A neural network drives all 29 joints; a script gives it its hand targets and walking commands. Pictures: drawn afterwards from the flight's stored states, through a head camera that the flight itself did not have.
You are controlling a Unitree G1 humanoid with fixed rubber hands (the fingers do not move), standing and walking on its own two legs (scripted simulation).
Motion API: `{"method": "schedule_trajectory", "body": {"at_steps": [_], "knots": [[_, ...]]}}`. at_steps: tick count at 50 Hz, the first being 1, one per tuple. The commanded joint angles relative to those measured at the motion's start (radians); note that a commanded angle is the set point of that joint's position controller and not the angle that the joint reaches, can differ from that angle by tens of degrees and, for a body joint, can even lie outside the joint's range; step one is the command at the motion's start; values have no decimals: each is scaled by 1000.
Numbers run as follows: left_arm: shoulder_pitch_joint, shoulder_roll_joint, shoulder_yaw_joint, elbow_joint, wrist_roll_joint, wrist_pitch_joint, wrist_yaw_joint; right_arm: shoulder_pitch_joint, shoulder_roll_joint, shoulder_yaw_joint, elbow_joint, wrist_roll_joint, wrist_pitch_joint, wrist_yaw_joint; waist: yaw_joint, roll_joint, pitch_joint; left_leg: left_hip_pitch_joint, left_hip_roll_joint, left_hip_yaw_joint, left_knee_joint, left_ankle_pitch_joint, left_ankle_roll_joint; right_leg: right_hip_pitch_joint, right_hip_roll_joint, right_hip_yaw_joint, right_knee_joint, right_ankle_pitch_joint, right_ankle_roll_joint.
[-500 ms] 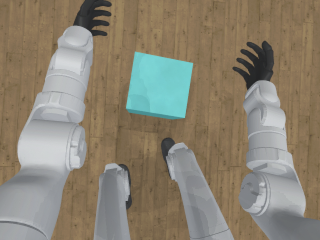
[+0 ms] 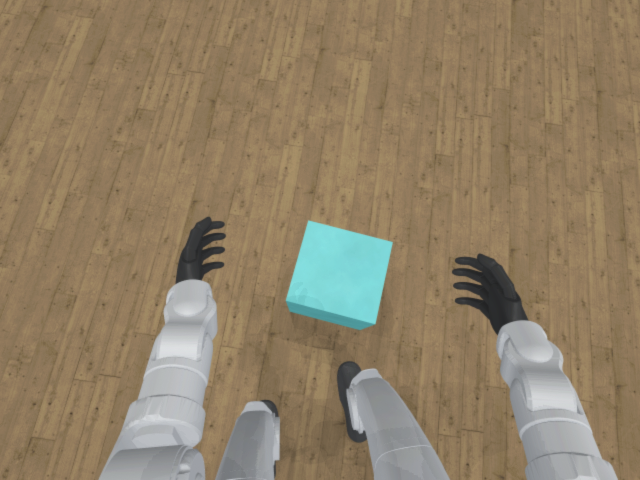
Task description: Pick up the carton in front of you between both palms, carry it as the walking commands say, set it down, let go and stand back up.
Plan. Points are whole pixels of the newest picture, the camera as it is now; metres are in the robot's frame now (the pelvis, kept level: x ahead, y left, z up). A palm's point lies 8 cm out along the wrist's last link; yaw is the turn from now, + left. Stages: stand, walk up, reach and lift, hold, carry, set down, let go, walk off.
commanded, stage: let go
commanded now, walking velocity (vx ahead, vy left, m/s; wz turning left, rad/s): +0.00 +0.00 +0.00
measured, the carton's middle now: (336, 280) +0.42 -0.10 -0.59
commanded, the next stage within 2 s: stand in 1.00 s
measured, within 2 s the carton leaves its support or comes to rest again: neither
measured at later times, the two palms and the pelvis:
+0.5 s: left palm (87, 372) +0.26 +0.23 -0.03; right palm (516, 364) +0.21 -0.22 -0.01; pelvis +0.06 +0.02 +0.05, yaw -3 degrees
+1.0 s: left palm (75, 421) +0.22 +0.24 -0.01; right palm (535, 378) +0.19 -0.23 -0.01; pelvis +0.05 +0.02 +0.05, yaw -3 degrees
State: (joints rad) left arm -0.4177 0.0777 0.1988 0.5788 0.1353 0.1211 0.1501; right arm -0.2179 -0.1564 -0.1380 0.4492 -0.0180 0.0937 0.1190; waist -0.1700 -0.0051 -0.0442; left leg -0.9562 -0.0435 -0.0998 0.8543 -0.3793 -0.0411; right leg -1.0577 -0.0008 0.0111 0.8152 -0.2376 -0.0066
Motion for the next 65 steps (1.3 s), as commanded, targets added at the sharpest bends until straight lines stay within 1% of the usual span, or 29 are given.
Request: {"method": "schedule_trajectory", "body": {"at_steps": [1, 5, 8, 13, 18, 20, 23, 27, 32, 33, 34, 36, 41, 50, 51, 52, 53, 54, 55, 57, 61, 65], "knots": [[-36, 52, -25, -117, -21, -56, -2, 96, -102, 42, -103, 22, -42, 1, -13, 6, -483, 98, -52, 110, -191, 6, 19, 744, 36, -21, -100, 231, 31], [120, 84, -42, -102, -33, -93, -29, 240, -108, 96, -160, 44, -63, -16, 13, -42, -415, 157, -50, 112, -245, 36, 32, 890, 19, 18, -148, 344, 46], [210, 107, -52, -101, -39, -109, -47, 319, -113, 120, -197, 57, -68, -33, 37, -49, -353, 218, -46, 109, -286, 64, 37, 958, 12, 33, -176, 416, 53], [337, 126, -68, -113, -50, -124, -74, 394, -131, 131, -215, 67, -72, -48, 80, -10, -256, 382, -32, 100, -350, 157, 27, 1001, 24, 23, -235, 447, 55], [451, 137, -87, -137, -70, -132, -107, 418, -150, 110, -170, 61, -78, -49, 113, 42, -182, 542, -14, 92, -404, 297, 5, 1014, 45, -2, -291, 447, 45], [496, 148, -95, -152, -82, -131, -124, 429, -151, 101, -151, 56, -78, -51, 124, 50, -163, 589, -9, 89, -424, 350, -1, 1032, 52, -6, -309, 458, 41], [561, 166, -109, -175, -99, -124, -150, 455, -152, 86, -126, 46, -75, -55, 138, 46, -137, 647, -1, 85, -457, 424, -5, 1068, 61, -8, -337, 473, 36], [601, 177, -136, -206, -125, -107, -180, 466, -158, 66, -101, 26, -63, -58, 146, 37, -71, 716, 10, 71, -489, 475, -4, 1063, 72, -13, -375, 422, 30], [601, 190, -155, -239, -143, -74, -204, 450, -160, 50, -93, 7, -38, -55, 150, 43, 13, 744, 27, 54, -512, 459, 0, 1056, 80, -24, -398, 315, 21], [646, 185, -160, -179, -159, -103, -184, 420, -202, 27, -142, -10, 10, -81, 139, 43, -39, 803, 30, 43, -482, 565, -11, 1016, 111, -36, -370, 275, 26], [627, 187, -167, -202, -159, -106, -174, 448, -192, 40, -118, -10, 23, -90, 149, 63, -23, 794, 34, 41, -470, 604, -18, 1001, 109, -38, -367, 260, 25], [603, 195, -176, -204, -166, -103, -168, 440, -188, 52, -116, -6, 37, -96, 144, 68, 3, 773, 40, 39, -468, 589, -20, 977, 108, -37, -365, 232, 24], [608, 209, -166, -191, -156, -74, -166, 416, -188, 63, -131, -2, 70, -101, 157, 71, 54, 717, 38, 53, -481, 462, -6, 999, 99, -37, -357, 186, 21], [601, 223, -137, -193, -137, -39, -187, 382, -169, 77, -173, -12, 115, -105, 173, 19, 84, 670, 14, 93, -496, 229, 29, 1075, 81, -22, -361, 151, 27], [628, 349, -99, -50, -90, -63, -147, 356, -272, 55, -29, -27, 35, -138, 206, 122, 87, 629, 46, 47, -446, 93, 14, 901, -30, 28, -373, 95, 29], [646, 374, -93, -35, -76, -76, -132, 382, -257, 54, -20, -29, -5, -147, 193, 89, 74, 687, 51, 39, -430, 39, 14, 854, -38, 53, -395, 13, 20], [621, 370, -96, -24, -71, -86, -130, 396, -246, 57, -2, -33, -29, -145, 180, 52, 68, 696, 58, 26, -425, -18, 18, 808, -42, 71, -414, -89, 14], [600, 362, -99, -18, -70, -96, -130, 402, -250, 56, 17, -33, -48, -142, 173, 28, 68, 707, 61, 15, -422, -52, 26, 781, -43, 83, -426, -155, 8], [583, 353, -101, -10, -74, -103, -131, 406, -250, 57, 33, -31, -61, -140, 171, 6, 63, 711, 64, 5, -414, -56, 33, 767, -42, 88, -427, -180, 3], [568, 347, -105, 14, -77, -113, -139, 403, -260, 59, 61, -30, -77, -133, 172, -7, 42, 726, 69, -5, -403, -5, 41, 769, -44, 92, -419, -146, -5], [571, 366, -101, 62, -83, -122, -141, 417, -281, 65, 110, -31, -94, -135, 175, -20, 23, 750, 76, -14, -388, 124, 45, 803, -56, 94, -398, -11, -15], [582, 384, -99, 105, -91, -124, -137, 435, -304, 70, 158, -28, -101, -145, 176, -10, -2, 772, 87, -19, -382, 260, 41, 859, -61, 83, -364, 159, -22]]}}
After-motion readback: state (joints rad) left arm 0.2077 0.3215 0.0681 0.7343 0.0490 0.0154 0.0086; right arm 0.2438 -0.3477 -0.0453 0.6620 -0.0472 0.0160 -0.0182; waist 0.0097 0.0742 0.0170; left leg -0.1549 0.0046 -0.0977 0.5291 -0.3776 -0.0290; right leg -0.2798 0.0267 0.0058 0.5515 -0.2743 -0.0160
